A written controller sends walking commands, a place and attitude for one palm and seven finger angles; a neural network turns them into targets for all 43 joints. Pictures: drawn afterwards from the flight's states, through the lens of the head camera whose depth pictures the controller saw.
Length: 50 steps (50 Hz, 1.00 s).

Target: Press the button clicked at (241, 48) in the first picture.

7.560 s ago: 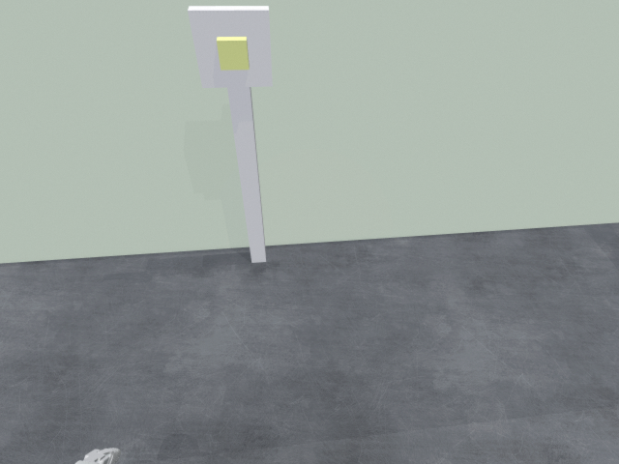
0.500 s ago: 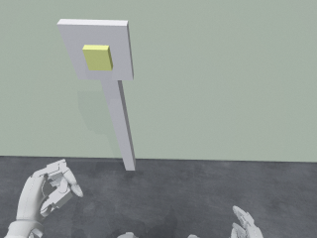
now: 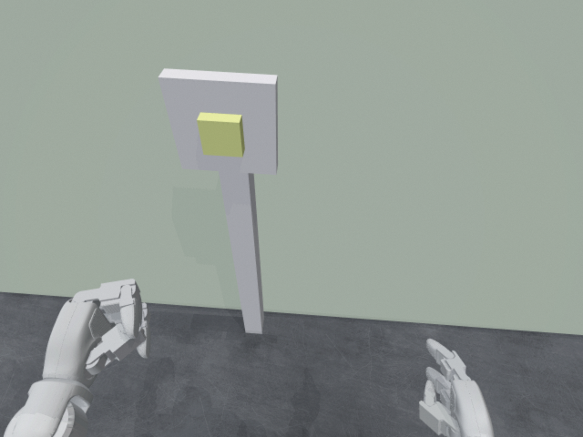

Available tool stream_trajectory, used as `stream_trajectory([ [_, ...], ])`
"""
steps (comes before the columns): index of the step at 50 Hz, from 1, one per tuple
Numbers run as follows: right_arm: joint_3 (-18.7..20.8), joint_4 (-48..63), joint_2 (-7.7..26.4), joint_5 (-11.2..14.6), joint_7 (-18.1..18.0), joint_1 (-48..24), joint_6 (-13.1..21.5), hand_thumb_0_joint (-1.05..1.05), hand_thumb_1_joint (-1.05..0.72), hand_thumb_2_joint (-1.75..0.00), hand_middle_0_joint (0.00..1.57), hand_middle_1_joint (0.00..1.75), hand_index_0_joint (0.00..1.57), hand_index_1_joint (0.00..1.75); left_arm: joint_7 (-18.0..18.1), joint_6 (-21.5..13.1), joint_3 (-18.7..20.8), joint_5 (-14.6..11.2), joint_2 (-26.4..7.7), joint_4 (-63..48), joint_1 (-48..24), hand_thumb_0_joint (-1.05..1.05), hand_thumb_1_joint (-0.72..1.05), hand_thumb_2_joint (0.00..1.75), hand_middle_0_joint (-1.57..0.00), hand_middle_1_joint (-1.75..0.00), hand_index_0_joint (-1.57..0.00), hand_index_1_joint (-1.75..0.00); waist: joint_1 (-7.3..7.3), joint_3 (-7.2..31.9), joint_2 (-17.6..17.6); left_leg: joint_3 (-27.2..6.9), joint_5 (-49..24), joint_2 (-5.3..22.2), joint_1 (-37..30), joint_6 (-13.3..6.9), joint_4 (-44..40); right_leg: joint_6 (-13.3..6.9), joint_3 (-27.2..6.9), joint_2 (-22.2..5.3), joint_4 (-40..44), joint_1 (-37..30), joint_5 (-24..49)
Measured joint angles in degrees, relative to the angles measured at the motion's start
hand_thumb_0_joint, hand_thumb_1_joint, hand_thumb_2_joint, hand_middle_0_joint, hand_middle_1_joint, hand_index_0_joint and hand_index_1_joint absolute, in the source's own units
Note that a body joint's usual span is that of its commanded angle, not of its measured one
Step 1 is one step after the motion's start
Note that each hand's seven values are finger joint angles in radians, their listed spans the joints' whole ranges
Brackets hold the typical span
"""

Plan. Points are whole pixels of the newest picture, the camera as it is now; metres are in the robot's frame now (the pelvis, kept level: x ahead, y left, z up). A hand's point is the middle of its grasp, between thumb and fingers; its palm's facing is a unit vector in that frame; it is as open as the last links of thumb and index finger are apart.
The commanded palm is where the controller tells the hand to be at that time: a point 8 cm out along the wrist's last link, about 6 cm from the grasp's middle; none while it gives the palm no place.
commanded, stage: raise the hand and make a fist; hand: left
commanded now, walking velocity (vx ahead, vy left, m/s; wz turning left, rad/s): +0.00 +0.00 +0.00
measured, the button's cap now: (222, 134) +0.55 +0.17 +0.13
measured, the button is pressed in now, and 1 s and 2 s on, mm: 0 0 0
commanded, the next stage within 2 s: aim a knuckle at the button in 0.68 s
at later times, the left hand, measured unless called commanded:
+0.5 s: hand (135, 299) +0.24 +0.20 +0.12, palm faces +0.04 -1.00 -0.06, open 3.1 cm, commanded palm +0.20 +0.25 +0.13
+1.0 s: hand (152, 289) +0.25 +0.19 +0.12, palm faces +0.06 -1.00 -0.05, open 3.1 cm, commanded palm +0.23 +0.24 +0.12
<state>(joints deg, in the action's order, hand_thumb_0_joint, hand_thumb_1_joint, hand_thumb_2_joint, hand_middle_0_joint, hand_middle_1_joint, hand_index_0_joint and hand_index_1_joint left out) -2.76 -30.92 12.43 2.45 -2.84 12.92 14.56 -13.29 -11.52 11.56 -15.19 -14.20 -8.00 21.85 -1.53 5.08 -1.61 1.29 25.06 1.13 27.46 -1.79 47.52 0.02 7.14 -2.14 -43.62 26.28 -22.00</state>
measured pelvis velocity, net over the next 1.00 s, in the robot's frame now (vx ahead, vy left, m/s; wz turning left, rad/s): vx -0.01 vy -0.02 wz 0.00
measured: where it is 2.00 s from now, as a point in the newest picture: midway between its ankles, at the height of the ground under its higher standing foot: outside the picture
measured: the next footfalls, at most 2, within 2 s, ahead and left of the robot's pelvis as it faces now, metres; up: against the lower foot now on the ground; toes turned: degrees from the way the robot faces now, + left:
none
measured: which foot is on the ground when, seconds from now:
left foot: down 0.00-1.00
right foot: down 0.00-1.00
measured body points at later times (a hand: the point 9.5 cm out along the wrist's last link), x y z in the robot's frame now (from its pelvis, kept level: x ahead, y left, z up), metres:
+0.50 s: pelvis +0.00 -0.01 +0.02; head -0.01 -0.01 +0.47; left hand +0.23 +0.26 +0.13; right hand +0.17 -0.24 -0.05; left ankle -0.01 +0.09 -0.71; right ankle +0.00 -0.12 -0.71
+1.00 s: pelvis -0.01 -0.02 +0.02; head -0.02 -0.04 +0.47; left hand +0.24 +0.24 +0.13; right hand +0.17 -0.25 -0.06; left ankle -0.01 +0.09 -0.71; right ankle +0.00 -0.12 -0.71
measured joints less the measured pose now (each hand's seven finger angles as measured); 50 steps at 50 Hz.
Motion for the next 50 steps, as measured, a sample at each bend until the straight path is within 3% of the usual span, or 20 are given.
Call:
stream_trajectory([
  [10, -1.28, -1.95, 0.20, -0.04, -0.22, 1.28, -0.39, 0.01, -0.91, -0.90, 0.21, 0.30, 0.20, 0.30, -1.65, 4.39, 1.92, -0.68, -1.27, 0.24, -4.33, 0.01, 0.90, 0.90, -1.30, -1.50, -1.30, -1.50, -0.63, -0.91, -0.37, 0.08, -1.60, -0.38, -4.66, -0.08, -4.41, 0.23, -0.02, -0.05, 4.43, -4.69, 1.60],
  [22, -0.07, -3.58, 1.90, 0.44, -0.86, 2.54, -0.27, 0.01, -0.91, -0.90, 0.20, 0.30, 0.20, 0.30, -2.10, 7.88, 3.53, -1.38, -1.76, 2.26, -7.33, 0.01, 0.90, 0.90, -1.30, -1.50, -1.30, -1.50, 0.05, -1.48, -0.38, 0.85, -3.86, -0.40, -8.71, 0.23, -9.06, -0.06, -0.73, 0.18, 7.98, -7.92, 3.48],
  [30, 0.25, -3.64, 1.89, 0.24, -0.93, 2.21, 0.23, 0.01, -0.91, -0.90, 0.20, 0.30, 0.20, 0.30, -0.88, 6.20, 2.72, -0.52, -0.93, 2.21, -6.28, 0.01, 0.90, 0.90, -1.30, -1.50, -1.30, -1.50, -0.08, -2.26, -0.21, 0.77, -4.61, -0.13, -9.52, 0.73, -9.86, -0.62, -0.66, 0.48, 8.20, -8.45, 3.81],
  [41, -0.20, -4.34, 1.48, 0.31, -1.28, 1.40, 0.89, 0.01, -0.91, -0.90, 0.20, 0.30, 0.20, 0.30, -1.99, 5.21, 2.79, -1.16, -0.80, 4.11, -6.93, 0.01, 0.90, 0.90, -1.30, -1.50, -1.30, -1.50, -0.35, -2.41, -0.86, 0.17, -5.26, 0.33, -9.68, 1.42, -10.17, -1.35, -0.09, 0.96, 8.33, -8.68, 4.09],
  [50, -0.23, -5.82, 1.92, 0.57, -2.33, 0.44, 0.85, 0.01, -0.91, -0.90, 0.20, 0.30, 0.20, 0.30, -2.10, 4.16, 2.90, -0.62, -1.45, 12.90, -16.45, 0.01, 0.90, 0.90, -1.30, -1.50, -1.30, -1.50, -0.35, -3.52, -0.71, -0.35, -5.70, 0.41, -8.54, 1.76, -9.65, -1.75, 0.40, 1.01, 7.66, -7.65, 4.22],
])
